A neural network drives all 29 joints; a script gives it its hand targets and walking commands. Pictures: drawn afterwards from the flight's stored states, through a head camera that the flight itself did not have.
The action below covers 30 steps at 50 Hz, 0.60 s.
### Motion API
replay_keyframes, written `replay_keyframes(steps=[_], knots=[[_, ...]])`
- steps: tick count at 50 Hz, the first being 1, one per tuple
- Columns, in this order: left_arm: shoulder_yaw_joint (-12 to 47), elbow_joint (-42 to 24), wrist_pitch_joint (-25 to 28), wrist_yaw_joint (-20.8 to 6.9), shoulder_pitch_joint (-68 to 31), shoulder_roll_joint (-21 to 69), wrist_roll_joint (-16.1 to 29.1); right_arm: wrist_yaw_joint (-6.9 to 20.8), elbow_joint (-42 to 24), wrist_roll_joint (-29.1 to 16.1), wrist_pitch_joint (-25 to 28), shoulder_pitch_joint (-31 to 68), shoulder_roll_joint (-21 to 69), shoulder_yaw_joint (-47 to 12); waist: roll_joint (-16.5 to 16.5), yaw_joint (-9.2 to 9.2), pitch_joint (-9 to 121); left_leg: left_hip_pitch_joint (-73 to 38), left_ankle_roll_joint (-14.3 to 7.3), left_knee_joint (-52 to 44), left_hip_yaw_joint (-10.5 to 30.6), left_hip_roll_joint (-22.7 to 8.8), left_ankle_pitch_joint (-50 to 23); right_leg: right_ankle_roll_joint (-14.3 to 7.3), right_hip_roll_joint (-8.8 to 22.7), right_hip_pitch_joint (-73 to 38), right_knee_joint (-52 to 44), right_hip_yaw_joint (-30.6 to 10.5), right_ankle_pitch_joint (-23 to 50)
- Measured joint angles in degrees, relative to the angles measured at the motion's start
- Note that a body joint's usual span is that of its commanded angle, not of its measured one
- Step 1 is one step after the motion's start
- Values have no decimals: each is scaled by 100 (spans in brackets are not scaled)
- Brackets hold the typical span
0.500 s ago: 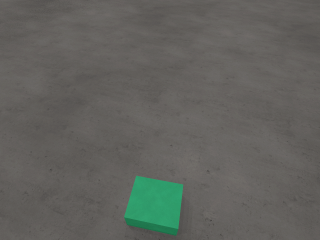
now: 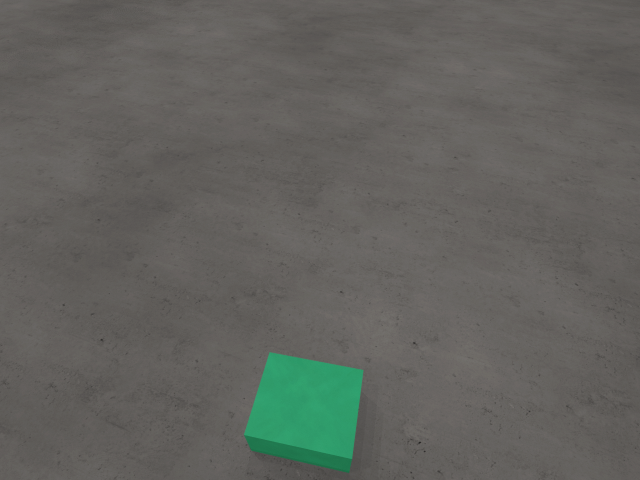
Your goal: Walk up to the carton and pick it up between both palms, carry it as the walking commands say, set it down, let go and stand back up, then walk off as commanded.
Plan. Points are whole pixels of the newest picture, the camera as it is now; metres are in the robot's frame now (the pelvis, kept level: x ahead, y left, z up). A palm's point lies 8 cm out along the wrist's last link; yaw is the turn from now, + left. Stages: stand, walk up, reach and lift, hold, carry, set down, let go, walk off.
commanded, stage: walk up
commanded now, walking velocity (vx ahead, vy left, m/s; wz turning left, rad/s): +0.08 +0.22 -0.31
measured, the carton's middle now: (307, 410) +0.47 +0.07 -0.70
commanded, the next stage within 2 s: none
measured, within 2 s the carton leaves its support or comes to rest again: neither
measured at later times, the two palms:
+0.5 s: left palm out of the picture +0.04 +0.37 -0.16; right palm out of the picture +0.05 -0.13 -0.10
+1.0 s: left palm out of the picture +0.14 +0.28 -0.12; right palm out of the picture -0.06 -0.14 -0.15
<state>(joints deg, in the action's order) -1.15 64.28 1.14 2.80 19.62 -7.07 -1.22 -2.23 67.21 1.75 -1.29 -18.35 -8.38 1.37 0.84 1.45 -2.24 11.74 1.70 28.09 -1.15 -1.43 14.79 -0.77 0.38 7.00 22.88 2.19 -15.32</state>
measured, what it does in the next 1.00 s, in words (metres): steps on the spot: left foot, then right foot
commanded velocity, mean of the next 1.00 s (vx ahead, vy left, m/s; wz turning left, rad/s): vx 0.06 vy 0.01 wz -0.11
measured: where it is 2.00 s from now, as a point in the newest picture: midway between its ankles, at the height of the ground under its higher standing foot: outside the picture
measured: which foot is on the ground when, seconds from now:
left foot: up 0.00-0.30, down 0.32-1.00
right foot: down 0.00-0.32, up 0.34-0.86, down 0.88-1.00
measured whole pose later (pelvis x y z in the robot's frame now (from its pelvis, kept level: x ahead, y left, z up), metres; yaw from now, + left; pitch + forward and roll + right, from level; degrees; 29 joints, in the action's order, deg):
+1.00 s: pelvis +0.04 +0.06 +0.00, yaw -8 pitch +0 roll -1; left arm 0.7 56.7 0.8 1.2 11.4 -9.4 -0.6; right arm -1.3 60.9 0.6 -1.3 -23.0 -10.2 1.0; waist 4.0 -3.1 -3.0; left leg 15.1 0.8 33.2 -1.4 -4.8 22.4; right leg -0.2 0.4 9.2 21.4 3.5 -12.6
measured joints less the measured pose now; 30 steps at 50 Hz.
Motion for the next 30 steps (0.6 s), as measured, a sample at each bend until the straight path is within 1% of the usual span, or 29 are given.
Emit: replay_keyframes(steps=[1,3,4,6,9,11,13,14,15,16,17,18,19,20,21,23,25,28,30], knots=[[-44,-41,-27,45,57,11,-15,34,-51,74,-70,18,-90,49,44,84,37,277,26,675,-35,30,224,7,10,86,53,-81,-7],[-111,-65,-77,98,238,-12,-24,71,-166,106,-135,95,-302,100,130,161,115,783,59,1767,-66,63,346,47,56,193,63,-227,14],[-147,-53,-85,106,332,-47,-31,74,-229,81,-136,150,-388,103,153,168,143,978,77,2095,-75,42,329,85,91,227,37,-285,39],[-201,-34,-90,99,489,-120,-59,98,-378,34,-139,276,-519,122,176,164,167,1238,132,2326,-38,-40,261,169,161,286,-9,-379,87],[-257,-51,-71,71,616,-218,-110,133,-590,-17,-141,474,-625,136,149,191,125,1387,209,2001,34,-185,242,301,278,368,-35,-494,113],[-318,-86,-74,45,714,-294,-136,206,-711,-9,-130,535,-644,131,80,236,148,1391,250,1699,24,-240,283,369,384,394,-40,-550,78],[-335,-111,-92,17,763,-368,-160,224,-787,-29,-84,608,-616,118,-10,294,126,1231,293,1183,-25,-266,151,492,492,383,-31,-601,35],[-338,-138,-106,7,760,-394,-164,210,-821,-54,-56,642,-595,119,-52,331,96,1062,280,788,-65,-257,-7,575,537,390,16,-639,2],[-340,-179,-108,0,758,-407,-166,187,-841,-76,-25,671,-584,130,-78,364,63,844,248,355,-133,-239,-224,653,571,420,124,-686,-63],[-340,-223,-96,-9,757,-422,-169,158,-853,-90,17,691,-574,151,-103,368,32,626,131,-3,-205,-210,-295,689,597,489,326,-734,-184],[-341,-249,-88,-18,683,-482,-161,125,-831,-93,66,736,-488,164,-265,342,-59,562,-12,-15,-302,-94,-216,609,697,592,670,-803,-457],[-334,-291,-99,-8,584,-509,-117,108,-839,-88,109,755,-422,141,-322,309,-123,553,-102,69,-339,-70,-143,524,656,762,1180,-791,-881],[-336,-330,-136,5,481,-528,-51,103,-873,-76,152,744,-359,101,-309,234,-142,542,-151,111,-319,-118,-102,446,502,950,1755,-744,-1202],[-349,-373,-181,7,383,-557,-12,96,-916,-54,201,723,-288,58,-300,152,-155,492,-170,80,-300,-192,-101,382,319,1132,2311,-684,-1339],[-364,-409,-222,-5,296,-595,9,88,-955,-31,243,691,-218,18,-306,70,-154,422,-159,2,-287,-273,-136,349,154,1285,2758,-606,-1321],[-384,-481,-298,-63,107,-658,6,50,-1031,-21,273,603,-128,-35,-351,-62,-123,297,-157,-179,-285,-379,-213,307,-36,1517,3354,-441,-1037],[-414,-585,-382,-129,-90,-710,-30,-7,-1071,-41,290,522,-114,-47,-367,-158,-98,239,-169,-268,-279,-474,-251,333,-184,1715,3854,-358,-753],[-461,-763,-478,-225,-388,-846,-37,-79,-1039,-74,291,338,-169,-48,-347,-226,-54,221,-165,-300,-265,-622,-262,383,-364,1953,4451,-391,-426],[-482,-879,-527,-241,-524,-933,-17,-91,-1003,-76,307,183,-225,-58,-353,-263,-10,206,-150,-342,-272,-686,-281,409,-375,2023,4580,-413,-180]])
